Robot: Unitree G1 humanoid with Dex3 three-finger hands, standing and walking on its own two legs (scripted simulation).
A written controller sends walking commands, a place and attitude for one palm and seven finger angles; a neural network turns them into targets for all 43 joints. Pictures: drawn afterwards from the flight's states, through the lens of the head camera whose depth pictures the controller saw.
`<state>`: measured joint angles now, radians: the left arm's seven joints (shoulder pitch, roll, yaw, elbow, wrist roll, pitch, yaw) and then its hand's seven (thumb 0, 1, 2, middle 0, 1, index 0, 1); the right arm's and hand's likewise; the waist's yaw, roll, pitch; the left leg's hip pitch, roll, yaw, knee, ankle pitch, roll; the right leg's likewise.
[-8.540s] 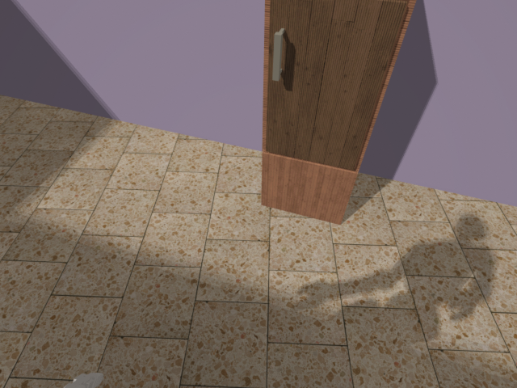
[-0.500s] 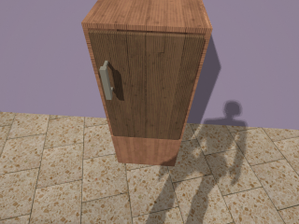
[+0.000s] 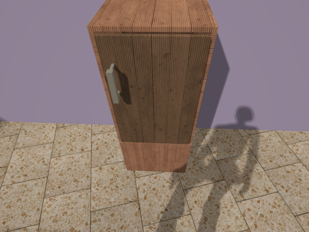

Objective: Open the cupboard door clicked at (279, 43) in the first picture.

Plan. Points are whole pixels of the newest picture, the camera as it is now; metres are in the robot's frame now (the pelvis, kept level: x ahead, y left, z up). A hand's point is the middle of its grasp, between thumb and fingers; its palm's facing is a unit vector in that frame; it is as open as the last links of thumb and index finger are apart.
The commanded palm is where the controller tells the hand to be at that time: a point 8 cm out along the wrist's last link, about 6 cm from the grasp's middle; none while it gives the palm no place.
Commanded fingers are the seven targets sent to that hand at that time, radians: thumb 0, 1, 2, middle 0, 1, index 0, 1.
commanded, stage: come to a stop and stand still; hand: left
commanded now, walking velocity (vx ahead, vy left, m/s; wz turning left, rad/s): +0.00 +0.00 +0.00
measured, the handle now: (114, 84) +0.60 +0.19 +0.04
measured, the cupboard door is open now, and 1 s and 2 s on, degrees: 0 0 0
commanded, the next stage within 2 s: look again from close up in 0.12 s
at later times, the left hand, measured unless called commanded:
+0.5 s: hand out of the picture +0.02 +0.16 -0.17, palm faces +0.01 -0.98 -0.21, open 7.4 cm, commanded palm none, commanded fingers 0.00 0.90 0.90 -0.20 -0.30 -0.20 -0.30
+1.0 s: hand (97, 196) +0.21 +0.16 -0.01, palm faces +0.22 -0.97 -0.07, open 7.7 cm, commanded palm +0.13 +0.22 -0.05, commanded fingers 0.00 0.64 0.79 -0.22 -0.47 -0.22 -0.47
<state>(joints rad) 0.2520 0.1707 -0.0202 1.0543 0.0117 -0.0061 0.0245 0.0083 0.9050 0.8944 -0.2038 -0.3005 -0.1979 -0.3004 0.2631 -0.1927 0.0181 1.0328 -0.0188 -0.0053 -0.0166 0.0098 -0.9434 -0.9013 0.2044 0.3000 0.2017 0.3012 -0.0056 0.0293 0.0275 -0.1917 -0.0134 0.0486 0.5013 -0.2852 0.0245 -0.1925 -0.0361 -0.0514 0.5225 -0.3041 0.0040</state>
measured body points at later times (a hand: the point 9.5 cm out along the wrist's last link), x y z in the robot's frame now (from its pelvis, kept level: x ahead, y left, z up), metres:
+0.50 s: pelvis +0.01 -0.01 +0.00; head +0.04 -0.02 +0.45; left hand +0.02 +0.22 -0.15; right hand +0.02 -0.24 -0.16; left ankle -0.01 +0.10 -0.74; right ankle -0.01 -0.12 -0.74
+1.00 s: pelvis +0.01 -0.03 -0.02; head +0.03 -0.04 +0.43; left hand +0.19 +0.22 -0.01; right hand +0.14 -0.28 -0.12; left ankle -0.01 +0.10 -0.74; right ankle -0.01 -0.12 -0.74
